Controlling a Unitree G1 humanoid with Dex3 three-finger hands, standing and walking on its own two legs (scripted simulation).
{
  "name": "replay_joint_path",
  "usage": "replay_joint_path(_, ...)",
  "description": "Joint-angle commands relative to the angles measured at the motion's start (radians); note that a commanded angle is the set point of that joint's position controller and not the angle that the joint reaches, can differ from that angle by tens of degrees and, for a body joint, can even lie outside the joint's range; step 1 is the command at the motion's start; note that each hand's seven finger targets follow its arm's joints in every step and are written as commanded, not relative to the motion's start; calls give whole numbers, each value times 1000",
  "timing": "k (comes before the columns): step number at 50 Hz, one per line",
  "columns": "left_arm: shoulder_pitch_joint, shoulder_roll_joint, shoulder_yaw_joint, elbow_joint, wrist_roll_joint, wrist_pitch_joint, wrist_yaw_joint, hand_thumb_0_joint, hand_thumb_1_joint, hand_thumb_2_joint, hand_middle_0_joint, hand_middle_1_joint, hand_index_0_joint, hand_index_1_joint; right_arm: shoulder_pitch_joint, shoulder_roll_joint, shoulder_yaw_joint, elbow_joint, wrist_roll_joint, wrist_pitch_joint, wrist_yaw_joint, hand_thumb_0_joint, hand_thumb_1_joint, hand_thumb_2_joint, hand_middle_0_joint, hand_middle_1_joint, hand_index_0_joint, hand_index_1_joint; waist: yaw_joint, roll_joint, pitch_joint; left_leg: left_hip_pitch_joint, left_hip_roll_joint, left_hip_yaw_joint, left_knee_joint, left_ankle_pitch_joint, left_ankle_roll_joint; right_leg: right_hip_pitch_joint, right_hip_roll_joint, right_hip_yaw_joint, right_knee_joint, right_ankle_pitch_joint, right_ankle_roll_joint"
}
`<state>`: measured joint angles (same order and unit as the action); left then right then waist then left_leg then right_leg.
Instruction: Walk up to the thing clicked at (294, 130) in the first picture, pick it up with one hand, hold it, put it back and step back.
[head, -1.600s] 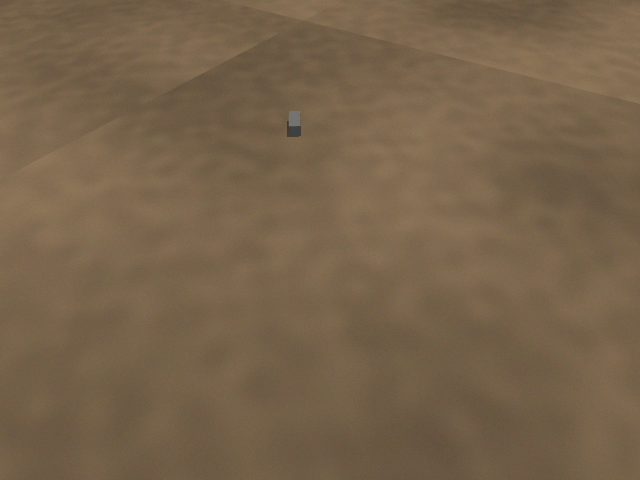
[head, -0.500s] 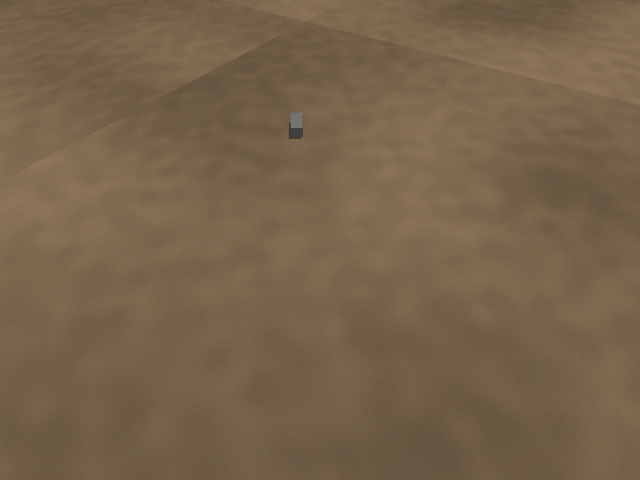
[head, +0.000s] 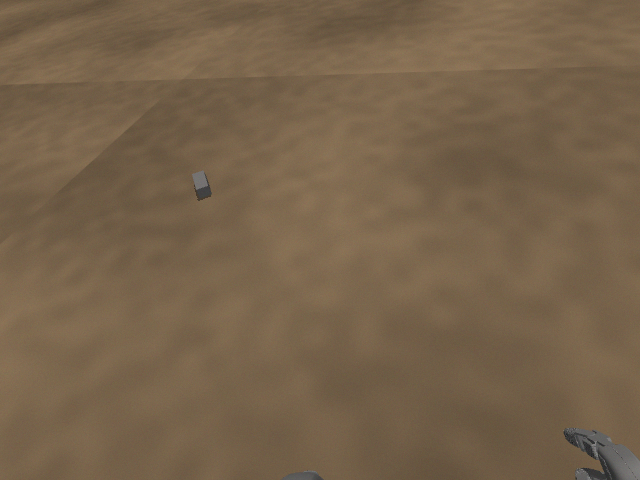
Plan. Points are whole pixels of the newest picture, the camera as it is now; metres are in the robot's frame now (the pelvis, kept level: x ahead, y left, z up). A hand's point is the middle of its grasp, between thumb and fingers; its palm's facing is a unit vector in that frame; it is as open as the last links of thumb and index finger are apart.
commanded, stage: walk up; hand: left
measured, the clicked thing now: (201, 184) +1.74 +0.89 -0.73
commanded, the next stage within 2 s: none
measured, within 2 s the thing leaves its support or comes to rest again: neither
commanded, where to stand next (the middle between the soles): +1.26 +1.19 m, yaw -66 degrees
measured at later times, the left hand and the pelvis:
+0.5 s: hand (139, 298) +0.50 +0.45 -0.12, palm faces -0.36 -0.77 -0.52, open 7.4 cm; pelvis +0.29 +0.19 +0.00, yaw -16 degrees
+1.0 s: hand (123, 230) +0.73 +0.60 -0.14, palm faces -0.40 -0.72 -0.57, open 7.4 cm; pelvis +0.58 +0.32 -0.02, yaw -28 degrees
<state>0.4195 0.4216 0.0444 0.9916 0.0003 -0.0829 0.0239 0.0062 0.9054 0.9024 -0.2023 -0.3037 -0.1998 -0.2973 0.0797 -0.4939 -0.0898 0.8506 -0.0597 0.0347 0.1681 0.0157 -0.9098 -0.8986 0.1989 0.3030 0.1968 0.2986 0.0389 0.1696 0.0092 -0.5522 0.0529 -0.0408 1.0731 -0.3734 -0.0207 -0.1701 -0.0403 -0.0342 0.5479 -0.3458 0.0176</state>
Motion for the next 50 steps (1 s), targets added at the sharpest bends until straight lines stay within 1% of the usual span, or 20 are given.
replay_joint_path(1,-100,371,88,-119,-9,-61,30,0,900,900,-200,-300,-200,-300,-119,-193,-52,-173,2,-26,10,0,-900,-900,200,300,200,300,-56,-255,109,-145,54,-51,-85,187,-11,-78,-207,319,-385,-194,-174)
replay_joint_path(9,-94,392,99,-140,11,-49,39,0,900,900,-200,-300,-200,-300,-113,-155,-63,-223,14,-21,24,0,-900,-900,200,300,200,300,-74,-311,61,204,39,61,-356,251,-15,-189,-161,106,-255,226,-148)
replay_joint_path(12,-130,324,72,-187,23,-29,48,0,900,900,-200,-300,-200,-300,328,-241,-133,-111,4,-23,-14,0,-900,-900,200,300,200,300,-295,-81,-189,733,-18,48,-441,106,39,-333,-113,55,409,356,-90)
replay_joint_path(13,-62,201,32,-193,29,-28,50,0,900,900,-200,-300,-200,-300,446,-300,-155,-101,-3,-34,-43,0,-900,-900,200,300,200,300,-330,181,-264,905,150,-207,-554,-120,51,-539,-4,60,683,-222,-58)
replay_joint_path(14,-8,177,15,-194,9,-22,59,0,900,900,-200,-300,-200,-300,332,-356,-157,-136,12,-49,-60,0,-900,-900,200,300,200,300,-238,296,-227,853,300,-535,-754,-213,55,-681,89,62,858,-326,-86)
replay_joint_path(15,48,212,20,-175,-1,-22,73,0,900,900,-200,-300,-200,-300,169,-402,-168,-153,49,-51,-76,0,-900,-900,200,300,200,300,-143,292,-231,701,337,-704,-897,-306,89,-648,23,169,929,-196,-132)
replay_joint_path(16,25,251,27,-154,-3,-17,70,0,900,900,-200,-300,-200,-300,59,-353,-158,-192,49,-49,-84,0,-900,-900,200,300,200,300,-110,186,-147,505,334,-634,-938,-411,79,-587,-48,174,914,-82,-129)
replay_joint_path(19,-6,349,78,-94,-39,10,45,0,900,900,-200,-300,-200,-300,30,-195,-108,-209,21,-52,-82,0,-900,-900,200,300,200,300,-91,77,-60,357,172,-162,-781,-111,35,-485,-101,105,652,70,-83)
replay_joint_path(24,-103,296,66,-124,-14,28,28,0,900,900,-200,-300,-200,-300,121,-140,-87,-210,6,-61,-82,0,-900,-900,200,300,200,300,-119,-51,-10,383,198,-70,-801,67,133,-472,-96,14,438,47,-37)
replay_joint_path(29,-179,279,73,-164,-18,29,18,0,900,900,-200,-300,-200,-300,101,-140,-84,-253,-11,-47,-72,0,-900,-900,200,300,200,300,-116,-113,76,231,155,53,-806,61,78,-298,-76,-96,230,171,-56)
replay_joint_path(31,-40,287,90,-130,-20,30,21,0,900,900,-200,-300,-200,-300,72,-148,-89,-280,-4,-44,-77,0,-900,-900,200,300,200,300,-39,-146,26,127,106,135,-600,349,4,-33,-31,-134,121,183,-82)
replay_joint_path(32,140,297,106,-84,-18,35,32,0,900,900,-200,-300,-200,-300,11,-158,-92,-300,1,-46,-84,0,-900,-900,200,300,200,300,70,-197,-50,65,61,200,-378,632,-41,186,8,-176,33,214,-95)
replay_joint_path(33,304,341,134,-42,-16,39,55,0,900,900,-200,-300,-200,-300,30,-131,-84,-313,1,-47,-93,0,-900,-900,200,300,200,300,144,-326,-153,-61,13,201,-86,566,-77,420,-28,-95,-10,205,-122)
replay_joint_path(34,326,377,150,-50,-7,41,82,0,900,900,-200,-300,-200,-300,82,-89,-65,-312,-10,-42,-98,0,-900,-900,200,300,200,300,147,-481,-149,-325,-77,126,146,-168,-94,559,-250,237,-56,118,-221)
replay_joint_path(36,33,417,136,-187,-28,29,114,0,900,900,-200,-300,-200,-300,189,-212,-108,-288,-3,-18,-101,0,-900,-900,200,300,200,300,15,-253,-161,-383,10,-170,516,-262,-146,323,-557,842,-249,-210,-462)
replay_joint_path(37,-58,420,128,-197,-30,18,131,0,900,900,-200,-300,-200,-300,96,-220,-101,-301,-4,-6,-107,0,-900,-900,200,300,200,300,-16,-147,-88,-392,67,-203,560,-214,-135,173,-591,814,-325,-250,-479)
replay_joint_path(40,-136,377,107,-199,-7,-12,128,0,900,900,-200,-300,-200,-300,121,-191,-84,-251,15,7,-92,0,-900,-900,200,300,200,300,-88,-81,6,-187,108,-170,332,-23,-39,-122,-346,395,-250,-124,-293)
replay_joint_path(43,-175,372,120,-186,26,-34,105,0,900,900,-200,-300,-200,-300,153,-138,-69,-234,7,31,-47,0,-900,-900,200,300,200,300,-113,-190,42,-60,113,-87,120,74,-3,-274,-204,134,-181,13,-207)
replay_joint_path(48,-156,418,130,-168,46,-33,89,0,900,900,-200,-300,-200,-300,109,-127,-79,-230,15,28,-25,0,-900,-900,200,300,200,300,-103,-321,14,203,89,61,-190,207,4,-415,-138,32,-129,-37,-170)
replay_joint_path(50,-203,436,130,-171,48,-19,87,0,900,900,-200,-300,-200,-300,213,-143,-101,-197,9,26,-38,0,-900,-900,200,300,200,300,-178,-318,-36,370,42,119,-270,153,8,-480,-142,33,-19,-13,-148)
